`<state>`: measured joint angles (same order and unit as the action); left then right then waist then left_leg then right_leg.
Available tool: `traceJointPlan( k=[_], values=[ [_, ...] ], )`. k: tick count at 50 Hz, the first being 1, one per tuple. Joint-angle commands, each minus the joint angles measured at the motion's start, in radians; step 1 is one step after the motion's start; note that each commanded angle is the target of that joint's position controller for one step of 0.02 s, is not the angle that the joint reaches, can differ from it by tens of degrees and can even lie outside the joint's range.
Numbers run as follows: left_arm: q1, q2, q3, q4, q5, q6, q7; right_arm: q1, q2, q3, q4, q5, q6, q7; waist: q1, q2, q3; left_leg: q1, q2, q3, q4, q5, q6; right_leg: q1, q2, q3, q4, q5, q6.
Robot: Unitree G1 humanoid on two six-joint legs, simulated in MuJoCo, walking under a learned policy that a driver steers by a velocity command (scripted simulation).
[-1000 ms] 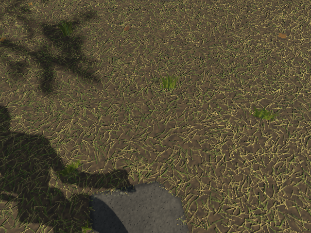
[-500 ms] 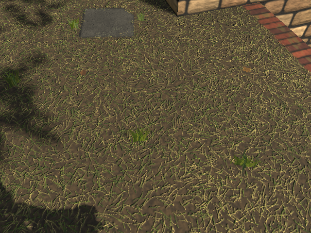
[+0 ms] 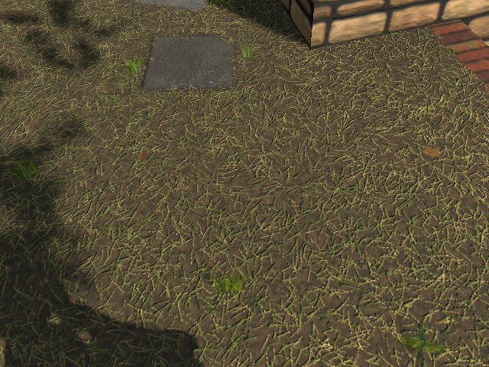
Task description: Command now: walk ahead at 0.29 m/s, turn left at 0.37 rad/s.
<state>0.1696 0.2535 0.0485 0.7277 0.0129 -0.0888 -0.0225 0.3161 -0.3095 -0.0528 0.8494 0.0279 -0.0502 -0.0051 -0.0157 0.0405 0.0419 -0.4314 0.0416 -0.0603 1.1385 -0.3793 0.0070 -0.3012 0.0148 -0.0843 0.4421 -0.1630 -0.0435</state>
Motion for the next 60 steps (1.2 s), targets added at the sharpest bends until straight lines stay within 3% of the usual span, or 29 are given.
traceJointPlan(
  k=[1,7,12,14,15,16,17,18,19,20,22,24,28,31,32,33,34,36,40,44,51,53,54,55,56,57,58,59,60],
  values=[
    [-0.039,0.100,0.029,-0.033,0.011,-0.026,0.006,0.062,-0.058,-0.030,-0.056,-0.005,0.021,-0.013,-0.030,-0.139,-0.060,-0.106,0.047,-0.020,0.007,0.037,-0.043,0.121,-0.274,0.149,-0.185,0.681,-0.153],
    [-0.055,0.160,0.046,-0.001,-0.003,0.018,0.056,-0.054,-0.024,-0.019,-0.143,-0.020,0.037,0.022,-0.002,-0.136,-0.092,-0.041,0.031,0.062,-0.358,0.343,-0.056,0.136,-0.238,-0.051,-0.184,0.656,-0.147],
    [-0.065,0.182,0.055,0.017,-0.037,0.063,0.068,-0.054,-0.080,-0.045,-0.191,-0.026,0.051,0.059,-0.017,-0.124,-0.089,0.009,0.003,0.090,-0.504,0.264,-0.001,0.197,-0.286,-0.049,-0.015,0.554,-0.118],
    [-0.051,0.155,0.048,0.024,-0.044,0.075,0.073,0.048,-0.128,-0.071,-0.175,-0.034,0.039,0.051,-0.067,-0.067,-0.129,0.179,-0.059,0.112,-0.675,0.427,0.057,0.160,-0.208,-0.084,0.214,0.528,-0.045],
    [0.001,0.139,0.039,0.014,-0.008,0.073,0.067,0.070,-0.236,-0.099,-0.197,-0.042,0.031,0.026,-0.061,0.136,-0.170,0.342,0.097,-0.118,-0.714,1.038,0.133,0.006,-0.101,-0.114,0.469,0.204,0.046],
    [0.055,0.082,0.018,0.007,0.028,0.081,0.057,0.040,-0.282,-0.089,-0.234,-0.075,0.034,0.012,0.006,0.287,-0.246,0.488,0.344,-0.469,-0.685,1.471,0.344,-0.246,0.079,-0.031,0.800,-0.574,0.119],
    [0.074,0.111,0.021,0.047,0.016,0.093,0.042,0.030,-0.237,-0.065,-0.253,-0.062,0.035,0.015,-0.016,0.140,-0.376,0.485,0.349,-0.436,-0.651,1.532,0.361,-0.220,0.048,0.164,0.936,-0.601,0.118],
    [0.077,0.140,0.026,0.023,-0.025,0.105,0.045,-0.049,-0.233,-0.078,-0.276,-0.061,0.037,0.020,0.008,0.142,-0.406,0.444,0.318,-0.454,-0.712,1.023,0.368,-0.266,0.041,0.205,0.938,-0.496,0.098],
    [0.030,0.172,0.039,0.035,-0.023,0.114,0.055,-0.114,-0.184,-0.072,-0.278,-0.027,0.046,0.018,0.016,0.015,-0.307,0.360,0.228,-0.407,-0.776,0.509,0.289,-0.311,-0.009,0.202,0.853,-0.375,0.086],
    [-0.014,0.174,0.045,0.025,-0.016,0.120,0.062,-0.152,-0.142,-0.059,-0.278,-0.005,0.058,0.004,0.022,0.019,-0.225,0.256,0.169,-0.367,-0.833,0.126,0.229,-0.306,-0.031,0.188,0.746,-0.287,0.081],
    [-0.026,0.148,0.042,0.017,-0.006,0.118,0.056,-0.174,-0.134,-0.055,-0.287,-0.016,0.067,-0.014,0.044,0.110,-0.174,0.137,0.094,-0.342,-0.905,-0.120,0.186,-0.207,0.006,0.129,0.593,-0.228,0.086],
    [-0.021,0.125,0.037,0.022,-0.013,0.098,0.047,-0.159,-0.146,-0.064,-0.294,-0.029,0.066,-0.033,0.036,0.136,-0.178,0.121,0.078,-0.334,-0.927,-0.137,0.181,-0.126,0.024,0.117,0.454,-0.233,0.091],
    [0.024,0.122,0.035,0.036,-0.018,0.068,0.034,-0.137,-0.167,-0.077,-0.293,-0.015,0.068,-0.041,0.045,0.161,-0.165,0.063,0.074,-0.372,-0.939,-0.240,0.171,0.024,0.044,0.104,0.237,-0.260,0.065],
    [0.199,0.145,0.046,0.107,-0.011,0.051,0.027,-0.205,-0.133,-0.071,-0.322,-0.003,0.082,-0.040,0.133,0.145,-0.105,-0.104,-0.008,-0.321,-0.887,-0.271,0.078,0.250,0.020,0.067,-0.059,-0.132,0.000],
    [0.258,0.191,0.061,0.131,-0.009,0.045,0.032,-0.194,-0.072,-0.058,-0.325,0.004,0.086,-0.039,0.130,-0.048,-0.099,-0.244,-0.085,-0.210,-0.597,-0.252,0.029,0.355,-0.155,0.240,-0.150,-0.243,-0.031],
    [0.200,0.258,0.068,0.100,0.005,0.042,0.034,-0.164,-0.019,-0.044,-0.346,0.005,0.075,-0.030,0.077,-0.271,-0.075,-0.412,-0.175,-0.070,-0.299,-0.142,0.022,0.325,-0.386,0.592,-0.249,-0.515,-0.113],
    [0.095,0.271,0.073,0.059,0.029,0.028,0.035,-0.185,-0.093,-0.059,-0.369,-0.002,0.058,-0.021,0.041,-0.284,0.024,-0.488,-0.090,-0.130,-0.182,-0.057,0.026,0.186,-0.450,0.722,-0.309,-0.658,-0.183],
    [0.006,0.180,0.052,0.033,-0.009,0.011,0.053,-0.117,-0.130,-0.073,-0.314,-0.018,0.050,-0.005,-0.002,-0.214,0.048,-0.481,-0.063,-0.116,-0.077,0.094,0.007,0.217,-0.348,0.518,-0.306,-0.494,-0.106],
    [0.141,0.158,0.041,0.065,0.000,-0.001,0.058,-0.167,-0.061,-0.052,-0.314,-0.014,0.037,0.011,0.066,-0.150,0.036,-0.466,-0.027,-0.043,0.015,0.236,-0.030,0.254,-0.275,0.246,-0.304,-0.195,-0.076],
    [0.232,0.165,0.036,0.092,0.003,0.007,0.043,-0.263,-0.019,-0.029,-0.357,-0.002,0.023,0.025,0.123,-0.159,0.064,-0.425,-0.005,-0.008,-0.187,0.296,-0.041,0.278,-0.266,0.144,-0.312,-0.062,-0.099],
    [0.279,0.237,0.050,0.145,-0.046,0.028,0.024,-0.347,-0.018,-0.013,-0.396,-0.002,0.003,0.062,0.111,-0.195,0.096,-0.143,-0.029,0.130,-0.534,0.177,0.034,0.289,-0.316,0.071,-0.260,0.218,-0.105],
    [0.254,0.250,0.050,0.157,-0.054,0.031,0.026,-0.157,-0.076,-0.047,-0.344,-0.005,0.003,0.055,-0.026,-0.188,-0.034,0.159,-0.089,0.165,-0.638,0.229,0.096,0.282,-0.292,-0.001,-0.025,0.657,-0.070],
    [0.264,0.225,0.040,0.159,-0.049,0.025,0.027,0.003,-0.127,-0.074,-0.294,-0.008,0.009,0.040,-0.105,-0.164,-0.146,0.440,-0.072,0.129,-0.627,0.260,0.126,0.151,-0.251,-0.026,0.181,0.666,-0.038],
    [0.258,0.138,0.009,0.112,-0.016,0.009,0.020,0.175,-0.219,-0.095,-0.264,-0.027,0.021,0.014,-0.157,0.029,-0.324,0.827,0.196,-0.213,-0.607,0.215,0.212,-0.190,-0.166,-0.034,0.560,0.231,0.015],
    [0.299,0.076,-0.012,0.100,-0.022,-0.017,0.013,0.183,-0.245,-0.085,-0.262,-0.031,0.016,0.011,-0.109,0.211,-0.471,0.890,0.393,-0.638,-0.775,0.118,0.320,-0.376,-0.022,0.126,0.809,-0.430,0.040],
    [0.208,0.177,0.024,0.093,-0.061,-0.023,0.013,0.145,-0.161,-0.062,-0.250,-0.037,0.004,0.016,-0.128,0.106,-0.351,0.770,0.359,-0.538,-0.809,0.104,0.273,-0.452,-0.070,0.208,0.894,-0.383,0.033],
    [0.151,0.180,0.028,0.069,-0.070,-0.023,0.013,0.085,-0.125,-0.049,-0.235,-0.029,-0.004,0.019,-0.094,0.110,-0.206,0.623,0.316,-0.361,-0.825,0.159,0.234,-0.479,-0.110,0.176,0.872,-0.292,0.023],
    [0.133,0.162,0.027,0.075,-0.055,-0.018,0.020,0.016,-0.087,-0.038,-0.230,-0.024,-0.011,0.022,-0.055,0.061,-0.139,0.497,0.262,-0.256,-0.859,0.192,0.205,-0.444,-0.145,0.163,0.818,-0.204,0.026],
    [0.147,0.149,0.032,0.082,-0.043,-0.006,0.022,-0.036,-0.056,-0.031,-0.228,-0.027,-0.020,0.026,-0.019,0.088,-0.087,0.399,0.222,-0.168,-0.901,0.230,0.189,-0.399,-0.165,0.166,0.773,-0.133,0.031]
  ],
)
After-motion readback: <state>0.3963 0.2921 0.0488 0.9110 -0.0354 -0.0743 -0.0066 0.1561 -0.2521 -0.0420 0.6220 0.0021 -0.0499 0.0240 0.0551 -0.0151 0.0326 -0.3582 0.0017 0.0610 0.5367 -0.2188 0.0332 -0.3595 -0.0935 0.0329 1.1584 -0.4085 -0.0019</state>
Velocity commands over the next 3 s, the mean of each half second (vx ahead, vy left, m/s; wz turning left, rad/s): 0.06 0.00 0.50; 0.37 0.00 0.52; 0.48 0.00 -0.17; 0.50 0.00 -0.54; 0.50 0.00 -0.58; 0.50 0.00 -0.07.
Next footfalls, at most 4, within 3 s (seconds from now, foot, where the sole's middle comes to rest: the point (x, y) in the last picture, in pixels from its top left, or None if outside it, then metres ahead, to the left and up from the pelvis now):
0.30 left None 0.24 0.13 -0.78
0.64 right None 0.21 -0.11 -0.78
1.08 left None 0.30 0.29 -0.78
1.60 right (179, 289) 0.70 0.24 -0.78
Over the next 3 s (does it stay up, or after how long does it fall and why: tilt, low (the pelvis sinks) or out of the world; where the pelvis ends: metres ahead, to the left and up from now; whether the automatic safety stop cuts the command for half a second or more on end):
stays up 1.25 0.28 0.00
